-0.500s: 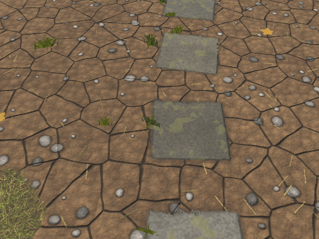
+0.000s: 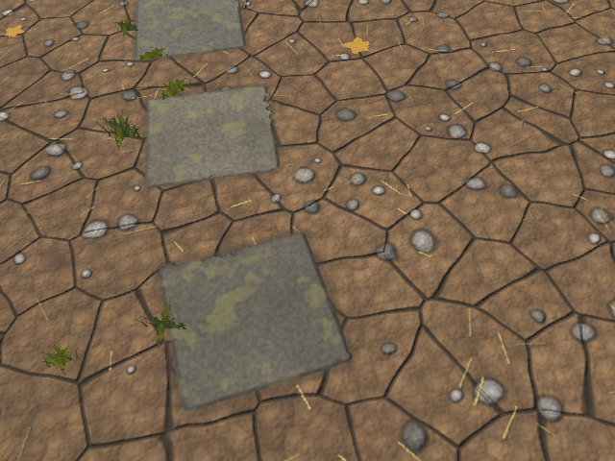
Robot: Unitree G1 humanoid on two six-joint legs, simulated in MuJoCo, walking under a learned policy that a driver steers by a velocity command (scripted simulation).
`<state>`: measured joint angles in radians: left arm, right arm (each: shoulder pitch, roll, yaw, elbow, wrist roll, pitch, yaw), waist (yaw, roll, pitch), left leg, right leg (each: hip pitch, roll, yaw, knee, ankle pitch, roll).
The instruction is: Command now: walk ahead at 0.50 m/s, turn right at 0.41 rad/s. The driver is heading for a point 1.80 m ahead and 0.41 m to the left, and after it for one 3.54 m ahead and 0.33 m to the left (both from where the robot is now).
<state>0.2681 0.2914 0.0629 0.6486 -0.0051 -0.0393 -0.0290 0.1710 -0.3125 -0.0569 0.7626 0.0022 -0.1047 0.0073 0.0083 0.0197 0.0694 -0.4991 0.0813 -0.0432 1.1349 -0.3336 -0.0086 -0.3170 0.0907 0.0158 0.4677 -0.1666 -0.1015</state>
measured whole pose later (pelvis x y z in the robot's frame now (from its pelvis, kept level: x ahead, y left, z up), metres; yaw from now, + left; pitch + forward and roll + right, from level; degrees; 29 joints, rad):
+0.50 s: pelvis +0.30 +0.07 -0.01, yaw +9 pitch +2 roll +0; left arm 0.30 0.29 0.03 0.76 0.00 -0.09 0.00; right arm 0.18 -0.30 -0.06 0.72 0.02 -0.07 0.04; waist 0.00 0.00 0.04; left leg -0.40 -0.10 0.00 0.53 -0.15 0.09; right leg -0.30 0.03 0.04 1.18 -0.42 -0.01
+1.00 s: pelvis +0.60 +0.08 +0.00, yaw +24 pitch +1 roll -1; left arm 0.21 0.27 0.05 0.71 0.01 -0.10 -0.02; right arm 0.32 -0.31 -0.05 0.73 0.02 -0.03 0.00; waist 0.00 0.04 0.01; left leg -0.42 -0.03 -0.09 1.14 -0.39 0.02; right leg -0.31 0.04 0.01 0.47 -0.18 -0.03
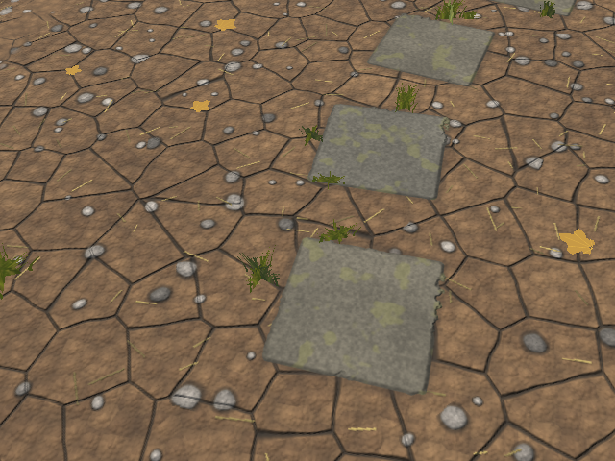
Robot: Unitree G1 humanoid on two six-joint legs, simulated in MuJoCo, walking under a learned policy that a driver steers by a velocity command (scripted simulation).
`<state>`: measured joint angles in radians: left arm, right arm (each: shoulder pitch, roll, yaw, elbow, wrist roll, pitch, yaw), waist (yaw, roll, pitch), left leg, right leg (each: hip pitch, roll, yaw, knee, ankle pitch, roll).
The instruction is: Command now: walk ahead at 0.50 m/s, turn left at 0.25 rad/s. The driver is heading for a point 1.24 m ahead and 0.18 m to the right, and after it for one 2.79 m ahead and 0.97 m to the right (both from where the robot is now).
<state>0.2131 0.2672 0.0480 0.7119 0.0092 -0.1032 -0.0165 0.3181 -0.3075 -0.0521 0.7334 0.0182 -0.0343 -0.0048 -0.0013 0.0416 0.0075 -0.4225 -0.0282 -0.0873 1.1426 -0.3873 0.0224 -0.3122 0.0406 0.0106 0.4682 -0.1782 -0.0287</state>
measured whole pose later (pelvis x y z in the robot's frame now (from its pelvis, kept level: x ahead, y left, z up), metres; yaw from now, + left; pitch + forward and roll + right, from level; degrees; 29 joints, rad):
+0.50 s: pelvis +0.26 +0.06 +0.00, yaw -2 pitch +1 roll +0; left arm 0.33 0.31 0.05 0.84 -0.03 -0.06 0.00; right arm 0.19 -0.26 -0.04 0.71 -0.01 -0.08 0.02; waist 0.02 -0.04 0.02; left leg -0.28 -0.01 0.08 0.44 -0.18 0.04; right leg -0.45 -0.05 0.05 1.13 -0.35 -0.01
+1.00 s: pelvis +0.52 -0.03 -0.01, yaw -20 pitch +1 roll +1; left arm 0.20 0.30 0.07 0.70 -0.02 -0.04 -0.04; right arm 0.22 -0.29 -0.05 0.79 0.01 -0.10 0.00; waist 0.00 0.01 0.07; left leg -0.37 0.05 -0.02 1.19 -0.41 0.00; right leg -0.38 0.08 -0.01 0.54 -0.18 -0.10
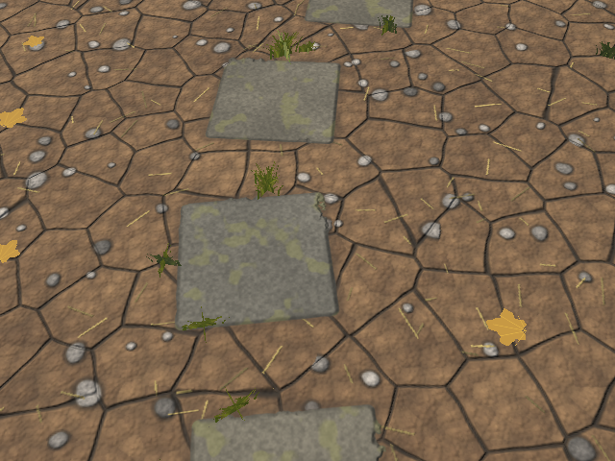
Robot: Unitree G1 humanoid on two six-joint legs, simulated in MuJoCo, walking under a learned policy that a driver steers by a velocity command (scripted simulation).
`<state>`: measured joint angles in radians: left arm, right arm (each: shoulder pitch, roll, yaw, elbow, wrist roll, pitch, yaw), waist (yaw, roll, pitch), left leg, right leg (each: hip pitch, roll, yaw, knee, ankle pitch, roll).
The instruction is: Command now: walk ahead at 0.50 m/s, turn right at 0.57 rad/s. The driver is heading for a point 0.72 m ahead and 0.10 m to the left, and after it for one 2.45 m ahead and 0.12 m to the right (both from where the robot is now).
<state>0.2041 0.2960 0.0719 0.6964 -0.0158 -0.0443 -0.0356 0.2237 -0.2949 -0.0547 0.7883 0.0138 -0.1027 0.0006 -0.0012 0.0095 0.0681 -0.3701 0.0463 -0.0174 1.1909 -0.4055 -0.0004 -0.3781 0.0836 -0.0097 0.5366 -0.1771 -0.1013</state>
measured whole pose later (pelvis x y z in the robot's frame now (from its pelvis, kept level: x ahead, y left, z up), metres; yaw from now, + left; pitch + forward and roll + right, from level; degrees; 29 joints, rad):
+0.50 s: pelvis +0.30 +0.06 +0.00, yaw +1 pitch +1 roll +0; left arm 0.31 0.30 0.05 0.78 -0.01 -0.08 0.00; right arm 0.17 -0.29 -0.05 0.73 0.02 -0.08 0.04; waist 0.01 -0.01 0.03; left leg -0.41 -0.08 0.00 0.53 -0.15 0.08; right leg -0.29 0.04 0.06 1.13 -0.42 -0.02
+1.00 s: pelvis +0.60 +0.04 +0.00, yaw +13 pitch +2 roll -1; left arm 0.17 0.28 0.05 0.71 -0.01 -0.11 -0.03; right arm 0.34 -0.29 -0.05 0.77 0.01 -0.05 -0.01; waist -0.02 0.03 0.00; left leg -0.33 -0.06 -0.10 1.11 -0.43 0.04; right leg -0.35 0.07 0.05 0.48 -0.16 -0.04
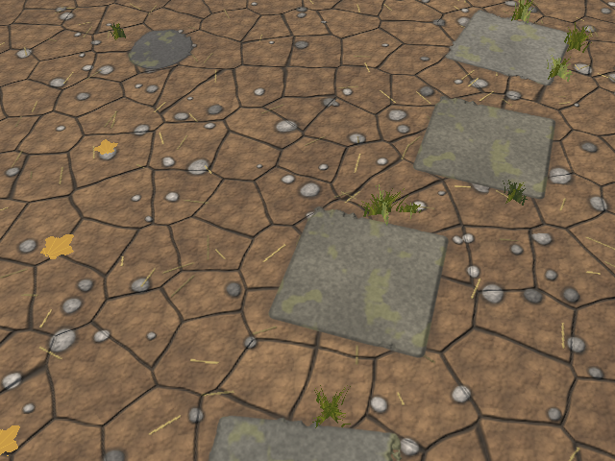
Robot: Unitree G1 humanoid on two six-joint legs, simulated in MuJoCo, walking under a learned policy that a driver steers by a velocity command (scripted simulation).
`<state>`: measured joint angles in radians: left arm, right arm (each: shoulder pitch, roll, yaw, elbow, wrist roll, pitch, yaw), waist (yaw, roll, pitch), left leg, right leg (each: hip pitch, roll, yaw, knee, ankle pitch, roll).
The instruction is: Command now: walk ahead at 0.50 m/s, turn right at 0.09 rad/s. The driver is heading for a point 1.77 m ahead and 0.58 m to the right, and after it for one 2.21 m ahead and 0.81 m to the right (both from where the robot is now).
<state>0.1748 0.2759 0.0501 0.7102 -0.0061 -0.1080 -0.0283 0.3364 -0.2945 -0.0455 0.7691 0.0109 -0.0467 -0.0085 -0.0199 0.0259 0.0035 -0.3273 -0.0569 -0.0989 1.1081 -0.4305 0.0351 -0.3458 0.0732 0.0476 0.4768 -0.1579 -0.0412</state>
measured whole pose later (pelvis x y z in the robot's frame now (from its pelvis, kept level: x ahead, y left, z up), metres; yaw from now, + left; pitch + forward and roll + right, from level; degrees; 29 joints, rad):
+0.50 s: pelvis +0.25 +0.03 +0.01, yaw -14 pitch +1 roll +1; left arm 0.32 0.32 0.07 0.74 -0.03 -0.03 0.01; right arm 0.22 -0.26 -0.05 0.73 -0.01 -0.09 0.01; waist 0.00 -0.04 0.01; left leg -0.22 -0.02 0.04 0.40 -0.20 0.02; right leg -0.51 -0.03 0.07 1.12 -0.33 0.00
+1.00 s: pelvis +0.48 -0.12 +0.00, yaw -32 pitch +1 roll +0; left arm 0.25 0.29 0.06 0.65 0.00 -0.04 -0.03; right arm 0.21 -0.31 -0.05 0.76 0.00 -0.10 0.01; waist 0.00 0.02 0.06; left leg -0.50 0.10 -0.04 1.13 -0.32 -0.01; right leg -0.30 0.10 0.01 0.45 -0.16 -0.10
